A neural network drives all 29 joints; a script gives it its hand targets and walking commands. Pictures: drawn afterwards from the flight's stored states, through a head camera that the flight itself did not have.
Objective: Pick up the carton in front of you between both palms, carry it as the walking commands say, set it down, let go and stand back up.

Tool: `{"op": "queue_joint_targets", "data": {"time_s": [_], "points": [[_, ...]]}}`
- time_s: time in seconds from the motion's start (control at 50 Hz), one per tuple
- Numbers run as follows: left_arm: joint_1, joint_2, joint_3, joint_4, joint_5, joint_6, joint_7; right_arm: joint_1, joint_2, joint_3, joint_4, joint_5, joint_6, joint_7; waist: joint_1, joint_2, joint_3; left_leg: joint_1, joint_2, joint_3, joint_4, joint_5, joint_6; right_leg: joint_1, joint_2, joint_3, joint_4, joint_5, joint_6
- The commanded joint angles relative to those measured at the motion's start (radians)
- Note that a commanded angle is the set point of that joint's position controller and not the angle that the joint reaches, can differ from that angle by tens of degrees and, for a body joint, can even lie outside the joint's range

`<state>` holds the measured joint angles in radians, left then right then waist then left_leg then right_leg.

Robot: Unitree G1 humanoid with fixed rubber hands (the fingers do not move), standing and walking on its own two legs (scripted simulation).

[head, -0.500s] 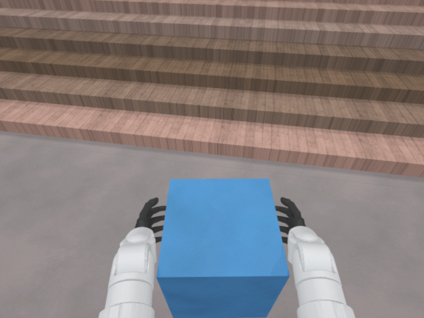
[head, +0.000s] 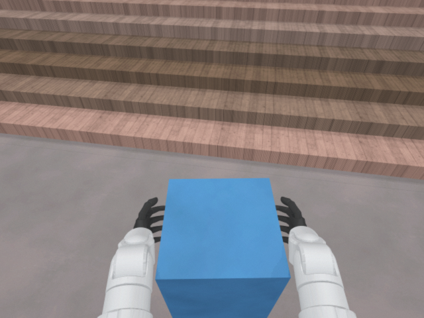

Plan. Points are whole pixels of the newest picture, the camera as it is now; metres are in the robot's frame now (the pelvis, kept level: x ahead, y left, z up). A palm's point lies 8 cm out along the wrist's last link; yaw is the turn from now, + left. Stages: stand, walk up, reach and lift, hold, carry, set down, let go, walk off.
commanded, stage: reach and lift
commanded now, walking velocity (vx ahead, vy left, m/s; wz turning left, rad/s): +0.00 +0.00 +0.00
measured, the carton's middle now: (219, 251) +0.30 +0.00 -0.05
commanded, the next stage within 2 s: hold in 0.24 s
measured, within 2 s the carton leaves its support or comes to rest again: neither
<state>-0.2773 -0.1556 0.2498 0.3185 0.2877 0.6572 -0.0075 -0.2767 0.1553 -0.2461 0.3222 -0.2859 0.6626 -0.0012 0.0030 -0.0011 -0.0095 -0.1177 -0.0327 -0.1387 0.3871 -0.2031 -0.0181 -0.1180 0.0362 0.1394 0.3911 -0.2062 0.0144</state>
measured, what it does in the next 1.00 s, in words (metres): stands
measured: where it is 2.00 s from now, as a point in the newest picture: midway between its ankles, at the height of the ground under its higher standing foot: outside the picture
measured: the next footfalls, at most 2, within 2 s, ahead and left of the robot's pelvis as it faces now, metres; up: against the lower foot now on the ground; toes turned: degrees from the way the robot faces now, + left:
none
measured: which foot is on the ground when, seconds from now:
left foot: down 0.00-1.00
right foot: down 0.00-1.00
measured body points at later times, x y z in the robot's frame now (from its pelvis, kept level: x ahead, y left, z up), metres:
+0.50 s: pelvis +0.00 +0.00 +0.00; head -0.05 +0.00 +0.45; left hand +0.30 +0.15 +0.04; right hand +0.29 -0.15 +0.04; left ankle +0.01 +0.13 -0.74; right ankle +0.01 -0.13 -0.74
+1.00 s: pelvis -0.01 +0.00 +0.00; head -0.05 +0.00 +0.45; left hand +0.30 +0.15 +0.04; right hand +0.30 -0.15 +0.04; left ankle +0.01 +0.13 -0.74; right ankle +0.01 -0.13 -0.74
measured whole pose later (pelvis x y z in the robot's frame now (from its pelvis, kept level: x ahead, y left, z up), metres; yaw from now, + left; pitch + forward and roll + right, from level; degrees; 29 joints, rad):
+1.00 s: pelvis -0.01 +0.00 +0.00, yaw +0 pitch -7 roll +0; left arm -0.29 -0.16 0.25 0.26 0.29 0.75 -0.01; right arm -0.29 0.16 -0.24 0.26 -0.30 0.76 0.01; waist 0.00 0.00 0.01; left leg -0.05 -0.03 -0.13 0.36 -0.19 -0.02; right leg -0.05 0.03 0.13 0.36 -0.19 0.01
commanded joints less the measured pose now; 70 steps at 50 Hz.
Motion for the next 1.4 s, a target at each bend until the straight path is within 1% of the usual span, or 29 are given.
{"op": "queue_joint_targets", "data": {"time_s": [0.0, 0.2, 0.24, 0.3, 0.32, 0.38, 0.44, 0.56, 0.72, 0.84, 1.14, 1.38], "points": [[-0.449, -0.949, -0.546, -0.024, -0.248, -0.020, -0.246, -0.465, 0.954, 0.548, -0.037, 0.253, -0.025, 0.250, 0.000, -0.002, -0.259, 0.084, -0.071, 0.076, -0.045, 0.226, -0.002, 0.078, 0.068, -0.074, -0.050, 0.231, 0.011], [-0.442, -0.942, -0.559, -0.060, -0.259, 0.003, -0.246, -0.455, 0.950, 0.558, -0.071, 0.263, -0.001, 0.248, 0.000, 0.000, -0.239, 0.094, -0.073, 0.074, -0.054, 0.225, -0.002, 0.089, 0.068, -0.072, -0.061, 0.230, 0.011], [-0.447, -0.949, -0.581, -0.084, -0.272, 0.008, -0.246, -0.460, 0.953, 0.579, -0.096, 0.276, 0.005, 0.249, -0.002, 0.000, -0.252, 0.106, -0.073, 0.072, -0.055, 0.237, -0.002, 0.098, 0.068, -0.072, -0.064, 0.241, 0.011], [-0.440, -0.959, -0.632, -0.149, -0.305, 0.031, -0.240, -0.454, 0.951, 0.627, -0.164, 0.306, 0.027, 0.246, -0.007, 0.001, -0.287, 0.139, -0.072, 0.064, -0.061, 0.294, -0.005, 0.129, 0.069, -0.069, -0.070, 0.295, 0.012], [-0.430, -0.952, -0.631, -0.156, -0.305, 0.043, -0.237, -0.445, 0.940, 0.627, -0.173, 0.306, 0.039, 0.244, -0.007, 0.001, -0.278, 0.142, -0.071, 0.063, -0.067, 0.295, -0.005, 0.133, 0.070, -0.069, -0.074, 0.294, 0.011], [-0.404, -0.915, -0.586, -0.129, -0.276, 0.073, -0.229, -0.423, 0.899, 0.585, -0.145, 0.282, 0.068, 0.240, -0.003, 0.004, -0.189, 0.113, -0.068, 0.069, -0.088, 0.209, -0.004, 0.108, 0.068, -0.071, -0.092, 0.202, 0.007], [-0.426, -0.907, -0.554, -0.097, -0.260, 0.081, -0.234, -0.448, 0.891, 0.555, -0.116, 0.265, 0.074, 0.247, -0.001, 0.004, -0.136, 0.087, -0.065, 0.076, -0.096, 0.122, -0.001, 0.081, 0.065, -0.076, -0.101, 0.117, 0.004], [-0.506, -0.941, -0.562, -0.092, -0.271, 0.071, -0.245, -0.531, 0.922, 0.566, -0.114, 0.277, 0.064, 0.260, -0.001, 0.004, -0.185, 0.096, -0.062, 0.077, -0.080, 0.105, 0.003, 0.080, 0.063, -0.080, -0.088, 0.098, 0.002], [-0.535, -0.944, -0.548, -0.057, -0.263, 0.066, -0.248, -0.558, 0.927, 0.550, -0.079, 0.265, 0.059, 0.261, -0.002, 0.002, -0.186, 0.089, -0.060, 0.081, -0.080, 0.069, 0.003, 0.073, 0.060, -0.082, -0.088, 0.064, 0.001], [-0.528, -0.942, -0.543, -0.056, -0.258, 0.067, -0.248, -0.550, 0.927, 0.545, -0.077, 0.262, 0.061, 0.260, -0.002, 0.002, -0.190, 0.096, -0.061, 0.081, -0.081, 0.095, 0.003, 0.082, 0.060, -0.082, -0.089, 0.091, 0.003], [-0.461, -0.931, -0.561, -0.108, -0.270, 0.073, -0.242, -0.482, 0.921, 0.564, -0.127, 0.277, 0.068, 0.253, -0.002, 0.001, -0.209, 0.123, -0.067, 0.076, -0.082, 0.196, 0.000, 0.114, 0.065, -0.076, -0.089, 0.195, 0.007], [-0.448, -0.926, -0.568, -0.124, -0.275, 0.076, -0.240, -0.469, 0.915, 0.569, -0.141, 0.280, 0.069, 0.251, -0.002, 0.002, -0.201, 0.122, -0.068, 0.073, -0.083, 0.193, 0.000, 0.112, 0.065, -0.073, -0.091, 0.190, 0.005]]}}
